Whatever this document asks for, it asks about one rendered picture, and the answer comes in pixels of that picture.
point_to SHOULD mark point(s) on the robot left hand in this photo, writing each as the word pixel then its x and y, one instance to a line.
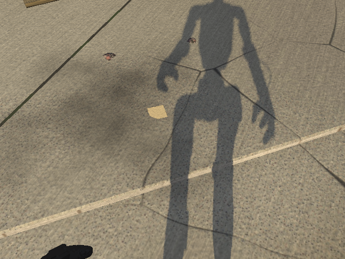
pixel 69 252

